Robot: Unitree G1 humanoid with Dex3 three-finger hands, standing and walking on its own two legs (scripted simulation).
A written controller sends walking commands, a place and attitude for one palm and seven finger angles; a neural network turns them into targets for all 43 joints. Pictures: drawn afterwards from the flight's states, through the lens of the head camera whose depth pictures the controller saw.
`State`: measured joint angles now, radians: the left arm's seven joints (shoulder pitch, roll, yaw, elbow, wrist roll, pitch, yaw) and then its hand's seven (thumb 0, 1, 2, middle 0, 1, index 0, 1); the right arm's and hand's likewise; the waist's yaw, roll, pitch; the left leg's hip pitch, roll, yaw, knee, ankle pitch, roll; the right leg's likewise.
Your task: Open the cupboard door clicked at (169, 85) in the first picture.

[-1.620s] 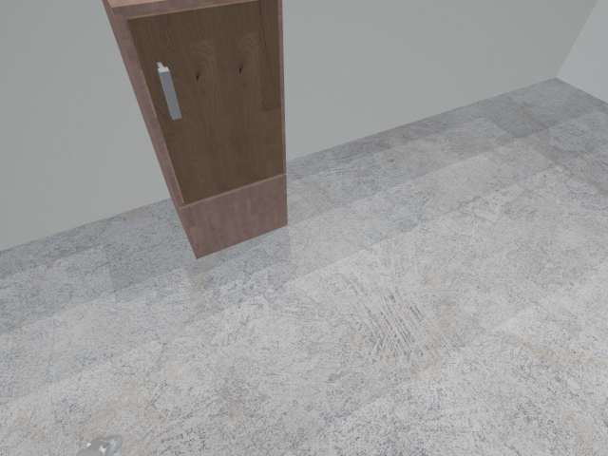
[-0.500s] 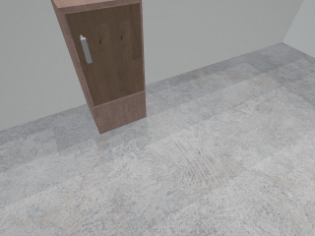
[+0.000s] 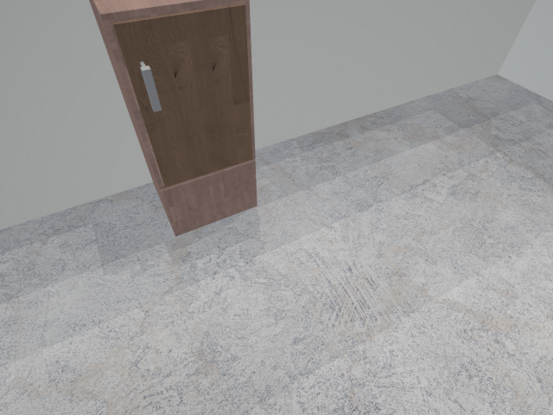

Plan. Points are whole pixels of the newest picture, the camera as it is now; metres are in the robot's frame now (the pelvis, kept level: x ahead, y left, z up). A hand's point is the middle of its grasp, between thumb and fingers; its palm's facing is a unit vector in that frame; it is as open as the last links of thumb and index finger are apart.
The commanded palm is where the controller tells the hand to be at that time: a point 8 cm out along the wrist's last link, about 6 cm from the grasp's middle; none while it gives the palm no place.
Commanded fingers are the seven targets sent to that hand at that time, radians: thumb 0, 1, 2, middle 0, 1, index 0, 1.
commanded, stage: look at it before walking up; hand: left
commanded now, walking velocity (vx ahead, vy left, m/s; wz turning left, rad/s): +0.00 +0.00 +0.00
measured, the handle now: (149, 86) +0.96 +0.44 -0.02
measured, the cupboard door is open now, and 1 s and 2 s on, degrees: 0 0 0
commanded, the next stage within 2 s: walk to a spot facing it in 0.02 s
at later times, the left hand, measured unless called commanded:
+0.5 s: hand out of the picture +0.09 +0.17 -0.18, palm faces -0.15 -0.96 -0.24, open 7.4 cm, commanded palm none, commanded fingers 0.00 0.90 0.90 -0.20 -0.30 -0.20 -0.30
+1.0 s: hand (211, 360) +0.25 +0.14 -0.20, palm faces -0.26 -0.95 -0.18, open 7.4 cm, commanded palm none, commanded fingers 0.00 0.90 0.90 -0.20 -0.30 -0.20 -0.30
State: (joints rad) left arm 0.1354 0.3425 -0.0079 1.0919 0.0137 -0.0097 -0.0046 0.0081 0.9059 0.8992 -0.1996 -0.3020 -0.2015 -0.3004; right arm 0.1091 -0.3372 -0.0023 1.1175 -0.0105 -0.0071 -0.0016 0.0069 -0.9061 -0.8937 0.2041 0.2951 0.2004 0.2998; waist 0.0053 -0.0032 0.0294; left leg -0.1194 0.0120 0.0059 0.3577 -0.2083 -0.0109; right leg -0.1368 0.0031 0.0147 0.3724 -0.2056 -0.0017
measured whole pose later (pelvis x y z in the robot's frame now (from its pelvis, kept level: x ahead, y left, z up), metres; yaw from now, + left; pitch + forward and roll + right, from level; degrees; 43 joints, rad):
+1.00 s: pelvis +0.25 -0.04 -0.03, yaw -23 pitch +1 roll -2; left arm 0.44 0.17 0.05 1.05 0.03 -0.05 0.01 0.01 0.91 0.90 -0.20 -0.30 -0.20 -0.30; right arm 0.06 -0.17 -0.04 0.92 -0.02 -0.04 0.02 0.01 -0.91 -0.89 0.20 0.29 0.20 0.30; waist 0.08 -0.02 0.03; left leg -0.45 0.07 0.08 0.60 -0.17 -0.01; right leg -0.01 0.04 0.13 0.48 -0.47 -0.01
